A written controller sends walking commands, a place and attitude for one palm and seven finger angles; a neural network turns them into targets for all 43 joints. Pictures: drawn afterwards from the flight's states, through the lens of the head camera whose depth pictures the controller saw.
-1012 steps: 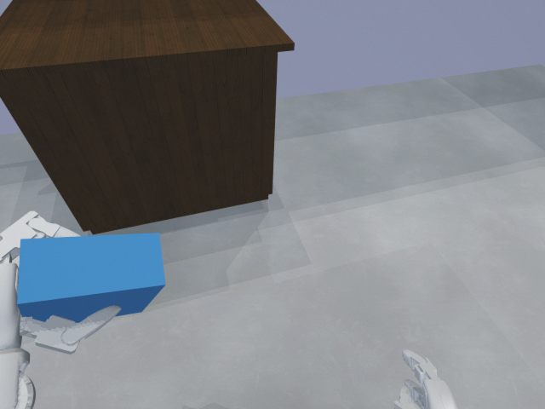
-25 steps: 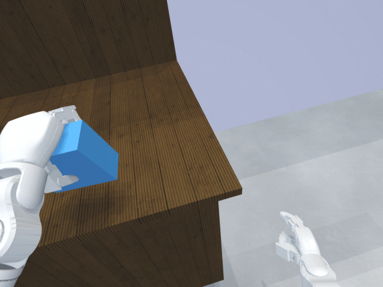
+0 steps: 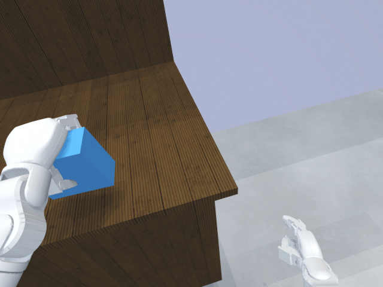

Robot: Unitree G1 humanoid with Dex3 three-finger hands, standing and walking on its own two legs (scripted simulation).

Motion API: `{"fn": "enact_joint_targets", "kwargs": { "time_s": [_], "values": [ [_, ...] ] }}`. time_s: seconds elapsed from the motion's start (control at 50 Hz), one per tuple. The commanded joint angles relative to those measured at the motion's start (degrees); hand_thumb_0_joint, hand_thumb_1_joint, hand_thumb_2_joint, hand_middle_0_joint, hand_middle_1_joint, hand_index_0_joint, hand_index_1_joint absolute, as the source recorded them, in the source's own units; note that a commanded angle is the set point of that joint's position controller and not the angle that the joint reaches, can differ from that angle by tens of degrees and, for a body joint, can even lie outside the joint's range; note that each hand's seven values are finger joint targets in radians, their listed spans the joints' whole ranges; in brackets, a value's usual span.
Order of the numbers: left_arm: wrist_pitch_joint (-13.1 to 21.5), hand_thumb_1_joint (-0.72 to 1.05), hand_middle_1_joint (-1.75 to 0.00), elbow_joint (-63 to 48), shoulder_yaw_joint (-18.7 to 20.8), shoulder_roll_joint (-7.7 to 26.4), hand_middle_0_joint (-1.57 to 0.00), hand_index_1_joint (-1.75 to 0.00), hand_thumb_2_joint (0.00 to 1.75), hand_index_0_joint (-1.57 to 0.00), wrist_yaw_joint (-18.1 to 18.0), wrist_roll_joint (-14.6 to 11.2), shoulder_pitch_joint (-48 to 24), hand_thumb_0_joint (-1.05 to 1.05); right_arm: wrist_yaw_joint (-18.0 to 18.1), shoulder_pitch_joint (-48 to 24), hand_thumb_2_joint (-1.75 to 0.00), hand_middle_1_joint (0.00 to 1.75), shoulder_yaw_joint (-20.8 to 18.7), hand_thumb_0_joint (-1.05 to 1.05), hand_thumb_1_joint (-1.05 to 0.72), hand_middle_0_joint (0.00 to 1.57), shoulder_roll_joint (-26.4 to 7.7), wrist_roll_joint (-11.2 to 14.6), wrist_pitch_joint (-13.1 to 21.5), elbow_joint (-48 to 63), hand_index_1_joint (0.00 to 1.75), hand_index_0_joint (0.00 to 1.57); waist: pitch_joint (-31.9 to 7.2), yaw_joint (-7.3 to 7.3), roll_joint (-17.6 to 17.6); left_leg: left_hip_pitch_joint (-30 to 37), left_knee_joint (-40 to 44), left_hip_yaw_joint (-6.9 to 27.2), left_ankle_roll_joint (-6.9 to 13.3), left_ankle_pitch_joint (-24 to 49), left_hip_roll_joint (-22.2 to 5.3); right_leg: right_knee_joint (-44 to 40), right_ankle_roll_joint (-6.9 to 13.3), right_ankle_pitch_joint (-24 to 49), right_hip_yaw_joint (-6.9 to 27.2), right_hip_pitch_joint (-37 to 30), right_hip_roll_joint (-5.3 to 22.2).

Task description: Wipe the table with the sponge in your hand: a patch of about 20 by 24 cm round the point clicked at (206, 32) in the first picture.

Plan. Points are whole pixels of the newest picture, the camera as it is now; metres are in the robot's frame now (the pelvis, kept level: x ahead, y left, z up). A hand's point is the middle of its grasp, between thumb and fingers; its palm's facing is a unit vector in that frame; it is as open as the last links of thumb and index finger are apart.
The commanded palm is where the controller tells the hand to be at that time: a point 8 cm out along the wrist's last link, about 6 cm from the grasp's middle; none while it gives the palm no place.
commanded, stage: move the sponge above the wiping area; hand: left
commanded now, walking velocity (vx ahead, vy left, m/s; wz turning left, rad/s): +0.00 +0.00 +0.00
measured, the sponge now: (73, 171) +0.26 +0.28 +0.15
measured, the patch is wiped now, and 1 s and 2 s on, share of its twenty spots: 0.00 0.00 0.00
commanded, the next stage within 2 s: lower the sponge onto the table in 1.44 s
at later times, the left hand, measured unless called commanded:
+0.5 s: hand (62, 158) +0.27 +0.30 +0.18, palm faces +0.13 -0.03 -0.99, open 10.0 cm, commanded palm +0.22 +0.30 +0.25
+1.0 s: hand (55, 161) +0.25 +0.30 +0.19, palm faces +0.17 -0.05 -0.98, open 10.0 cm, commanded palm +0.21 +0.30 +0.26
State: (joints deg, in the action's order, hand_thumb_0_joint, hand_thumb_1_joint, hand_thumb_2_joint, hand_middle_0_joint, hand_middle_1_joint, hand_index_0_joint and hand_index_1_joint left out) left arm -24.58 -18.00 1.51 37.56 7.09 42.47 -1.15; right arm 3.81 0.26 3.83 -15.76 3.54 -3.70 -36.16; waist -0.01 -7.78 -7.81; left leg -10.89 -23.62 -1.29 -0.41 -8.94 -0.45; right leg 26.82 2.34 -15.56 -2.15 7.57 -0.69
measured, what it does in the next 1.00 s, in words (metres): stands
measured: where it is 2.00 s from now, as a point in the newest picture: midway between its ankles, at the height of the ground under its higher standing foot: outside the picture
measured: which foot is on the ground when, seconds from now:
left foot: down 0.00-1.00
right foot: down 0.00-1.00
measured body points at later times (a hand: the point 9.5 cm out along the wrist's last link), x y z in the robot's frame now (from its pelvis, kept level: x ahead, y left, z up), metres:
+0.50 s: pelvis +0.01 +0.00 +0.00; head +0.00 -0.06 +0.45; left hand +0.25 +0.30 +0.23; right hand +0.26 -0.20 -0.09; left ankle +0.05 +0.13 -0.74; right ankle -0.01 -0.09 -0.74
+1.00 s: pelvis +0.01 +0.01 +0.00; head -0.01 -0.05 +0.45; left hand +0.24 +0.30 +0.24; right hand +0.27 -0.17 -0.08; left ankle +0.05 +0.13 -0.74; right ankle -0.01 -0.09 -0.74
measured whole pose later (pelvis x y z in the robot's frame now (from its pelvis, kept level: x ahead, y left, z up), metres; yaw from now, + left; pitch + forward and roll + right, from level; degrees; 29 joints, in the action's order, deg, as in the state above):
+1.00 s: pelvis +0.01 +0.01 +0.00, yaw +1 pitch -3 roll +0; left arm -24.2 -18.1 1.6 37.0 7.5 43.9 0.7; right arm 3.5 0.1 3.8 -15.2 3.3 -4.0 -36.0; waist -0.2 -8.0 -7.6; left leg -11.1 -24.2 -0.9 0.3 -9.8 0.2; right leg 26.0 1.6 -15.8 -2.4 6.9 -0.1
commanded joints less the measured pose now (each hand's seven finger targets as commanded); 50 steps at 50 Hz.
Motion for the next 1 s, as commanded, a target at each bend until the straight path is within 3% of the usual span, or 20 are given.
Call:
{"fn": "enact_joint_targets", "kwargs": {
  "time_s": [0.0, 0.04, 0.06, 0.12, 0.14, 0.16, 0.24, 0.4, 0.44, 0.46, 0.56, 0.6, 0.74, 0.76, 0.8, 0.84, 0.88, 0.92, 0.94, 0.98],
  "values": [
    [0.2, 0.10, -1.60, -6.4, 10.6, 15.7, -1.20, -1.60, 1.30, -1.20, -1.8, 2.2, -15.1, 0.00, 0.2, -12.5, -0.90, 0.30, -2.4, 0.00, -0.90, 0.20, -5.2, 0.0, 3.0, 10.2, 0.30, 0.20, -10.4, 0.16, 4.9, 4.3, 1.2, 1.7, 2.2, 6.7, 2.0, -5.8, 0.6, 9.3, 4.9, 0.0, 0.6],
    [0.0, 0.10, -1.60, -8.0, 10.3, 15.5, -1.20, -1.60, 1.30, -1.20, -1.6, 2.6, -15.7, 0.00, 0.2, -14.4, -0.90, 0.30, -1.9, 0.00, -0.90, 0.20, -4.5, 0.5, 3.4, 10.7, 0.30, 0.20, -10.3, -0.07, 2.6, 4.5, 1.3, 2.0, 2.2, 6.0, 2.5, -5.9, 1.1, 7.4, 5.9, 0.7, 0.1],
    [0.3, 0.10, -1.60, -6.9, 8.3, 13.8, -1.20, -1.60, 1.30, -1.20, -1.4, 2.4, -16.7, 0.00, 0.4, -13.0, -0.90, 0.30, -2.3, 0.00, -0.90, 0.20, -4.9, 0.0, 3.5, 10.5, 0.30, 0.20, -10.2, 0.56, 3.8, 4.4, 1.0, 1.5, 2.2, 6.0, 2.0, -5.8, 0.7, 8.3, 4.8, 0.6, 0.8],
    [1.0, 0.10, -1.60, -5.4, 9.9, 16.7, -1.20, -1.60, 1.30, -1.20, -1.1, 3.6, -17.8, 0.00, 0.6, -12.0, -0.90, 0.30, -2.6, 0.00, -0.90, 0.20, -5.1, 0.0, 3.4, 10.0, 0.30, 0.20, -11.0, 0.55, 5.2, 4.6, 0.8, 1.9, 2.5, 6.2, 2.5, -5.8, 0.4, 8.7, 5.2, 0.0, 0.7],
    [0.8, 0.10, -1.60, -5.8, 10.6, 17.5, -1.20, -1.60, 1.30, -1.20, -1.1, 4.1, -18.5, 0.00, 0.6, -13.9, -0.90, 0.30, -2.1, 0.00, -0.90, 0.20, -4.8, 0.3, 3.8, 10.2, 0.30, 0.20, -10.3, 0.01, 3.1, 4.5, 0.9, 2.4, 2.5, 5.8, 2.8, -6.0, 1.2, 7.2, 6.5, 0.7, 0.1],
    [1.2, 0.10, -1.60, -4.9, 8.4, 15.6, -1.20, -1.60, 1.30, -1.20, -1.0, 4.3, -20.0, 0.00, 0.6, -12.4, -0.90, 0.30, -2.3, 0.00, -0.90, 0.20, -5.1, -0.1, 3.8, 10.0, 0.30, 0.20, -10.8, 0.74, 3.8, 4.4, 0.8, 2.0, 2.5, 6.6, 2.6, -5.6, 0.9, 8.8, 4.7, 0.1, 0.6],
    [2.2, 0.10, -1.60, -6.0, 10.0, 17.0, -1.20, -1.60, 1.30, -1.20, -1.3, 4.9, -20.2, 0.00, 0.5, -13.5, -0.90, 0.30, -2.3, 0.00, -0.90, 0.20, -4.5, 0.1, 4.3, 9.8, 0.30, 0.20, -11.8, 0.03, 1.5, 5.7, 0.9, 2.5, 2.6, 7.4, 3.0, -5.6, 1.5, 8.9, 6.0, -0.1, -0.1],
    [1.6, 0.10, -1.60, -2.6, 11.8, 17.0, -1.20, -1.60, 1.30, -1.20, -1.9, 3.7, -15.1, 0.00, 0.0, -11.0, -0.90, 0.30, -2.9, 0.00, -0.90, 0.20, -5.2, -0.4, 3.2, 9.5, 0.30, 0.20, -11.8, -0.29, 5.3, 4.1, 0.5, 1.7, 2.5, 9.1, 2.4, -5.0, 0.6, 13.0, 4.4, -1.8, 0.6],
    [1.2, 0.10, -1.60, -3.2, 11.8, 17.0, -1.20, -1.60, 1.30, -1.20, -1.8, 3.9, -15.9, 0.00, -0.1, -12.6, -0.90, 0.30, -2.4, 0.00, -0.90, 0.20, -4.9, 0.1, 3.3, 9.6, 0.30, 0.20, -11.7, -0.10, 3.1, 4.2, 0.6, 2.0, 2.4, 8.7, 2.6, -5.0, 1.2, 11.8, 5.5, -1.0, 0.1],
    [1.2, 0.10, -1.60, -3.1, 9.8, 15.0, -1.20, -1.60, 1.30, -1.20, -1.5, 3.7, -15.5, 0.00, -0.2, -11.5, -0.90, 0.30, -2.7, 0.00, -0.90, 0.20, -5.2, -0.3, 3.2, 10.0, 0.30, 0.20, -11.9, 0.23, 4.6, 4.0, 0.3, 1.6, 2.4, 9.2, 2.2, -4.5, 0.8, 13.5, 4.0, -1.7, 0.7],
    [2.1, 0.10, -1.60, -6.2, 10.3, 15.1, -1.20, -1.60, 1.30, -1.20, -0.8, 3.6, -12.5, 0.00, -0.1, -10.8, -0.90, 0.30, -2.8, 0.00, -0.90, 0.20, -5.0, -0.4, 3.3, 10.3, 0.30, 0.20, -12.8, 0.48, 4.1, 5.0, -0.6, 1.6, 2.8, 11.0, 2.2, -4.1, 0.7, 16.1, 3.8, -1.7, 0.6],
    [3.2, 0.10, -1.60, -9.8, 12.6, 17.5, -1.20, -1.60, 1.30, -1.20, -1.0, 3.5, -11.6, 0.00, -0.2, -10.7, -0.90, 0.30, -3.0, 0.00, -0.90, 0.20, -4.9, -0.6, 3.2, 10.6, 0.30, 0.20, -13.8, 0.07, 4.2, 5.7, -0.8, 1.9, 3.0, 12.2, 2.5, -4.0, 0.5, 17.6, 3.9, -2.4, 0.5],
    [2.4, 0.10, -1.60, -7.9, 11.8, 16.3, -1.20, -1.60, 1.30, -1.20, -3.1, 4.0, -15.7, 0.00, 0.0, -12.8, -0.90, 0.30, -2.3, 0.00, -0.90, 0.20, -4.2, 0.1, 3.6, 9.9, 0.30, 0.20, -10.4, -0.03, 1.5, 5.2, 1.1, 3.0, 2.3, 8.7, 2.6, -5.4, 1.5, 9.9, 4.7, 0.4, -0.6],
    [2.3, 0.10, -1.60, -7.1, 9.5, 14.0, -1.20, -1.60, 1.30, -1.20, -3.2, 3.6, -16.6, 0.00, 0.2, -11.4, -0.90, 0.30, -2.7, 0.00, -0.90, 0.20, -4.6, -0.4, 3.4, 9.7, 0.30, 0.20, -10.8, 0.42, 2.7, 5.3, 1.3, 2.4, 2.2, 8.2, 1.9, -5.4, 1.1, 10.0, 3.0, -0.2, 0.2],
    [2.3, 0.10, -1.60, -8.2, 8.8, 13.8, -1.20, -1.60, 1.30, -1.20, -3.0, 3.7, -16.7, 0.00, 0.1, -11.8, -0.90, 0.30, -2.8, 0.00, -0.90, 0.20, -4.6, -0.3, 3.3, 9.9, 0.30, 0.20, -11.8, 0.19, 2.6, 5.9, 1.6, 2.6, 2.3, 8.8, 2.2, -5.4, 1.0, 10.8, 2.9, -0.8, 0.0],
    [1.4, 0.10, -1.60, -9.2, 10.7, 15.1, -1.20, -1.60, 1.30, -1.20, -2.9, 3.7, -13.8, 0.00, 0.0, -14.0, -0.90, 0.30, -2.3, 0.00, -0.90, 0.20, -4.3, 0.1, 3.7, 10.3, 0.30, 0.20, -12.4, -0.65, 1.5, 5.7, 1.3, 3.0, 2.2, 9.5, 2.5, -5.0, 1.8, 11.3, 5.0, -1.3, -0.4],
    [1.2, 0.10, -1.60, -9.5, 10.8, 14.9, -1.20, -1.60, 1.30, -1.20, -2.3, 3.4, -11.7, 0.00, -0.2, -11.8, -0.90, 0.30, -2.7, 0.00, -0.90, 0.20, -4.5, -0.2, 3.1, 10.1, 0.30, 0.20, -13.0, -0.30, 4.1, 5.4, 1.1, 2.5, 2.2, 10.6, 2.0, -4.7, 1.0, 13.6, 3.5, -2.3, 0.1],
    [0.7, 0.10, -1.60, -10.5, 11.2, 15.5, -1.20, -1.60, 1.30, -1.20, -1.8, 3.1, -11.6, 0.00, -0.2, -12.0, -0.90, 0.30, -2.5, 0.00, -0.90, 0.20, -4.5, -0.3, 2.5, 10.6, 0.30, 0.20, -12.1, -0.30, 4.5, 4.9, 1.3, 2.4, 2.3, 10.1, 2.1, -4.8, 0.6, 13.2, 3.1, -1.9, 0.2],
    [0.1, 0.10, -1.60, -9.8, 11.7, 16.0, -1.20, -1.60, 1.30, -1.20, -1.8, 3.3, -12.6, 0.00, -0.2, -14.3, -0.90, 0.30, -1.8, 0.00, -0.90, 0.20, -4.2, 0.2, 2.8, 10.6, 0.30, 0.20, -10.9, -0.54, 2.1, 4.6, 1.6, 2.9, 2.1, 9.1, 2.3, -5.1, 1.5, 11.2, 4.8, -0.8, -0.7],
    [0.4, 0.10, -1.60, -9.1, 10.1, 14.6, -1.20, -1.60, 1.30, -1.20, -1.6, 3.1, -13.0, 0.00, -0.1, -12.1, -0.90, 0.30, -2.2, 0.00, -0.90, 0.20, -4.4, -0.1, 2.6, 10.4, 0.30, 0.20, -10.8, 0.01, 3.7, 4.5, 1.8, 2.6, 2.1, 8.1, 1.9, -5.2, 0.8, 10.2, 2.9, -0.8, -0.1]
  ]
}}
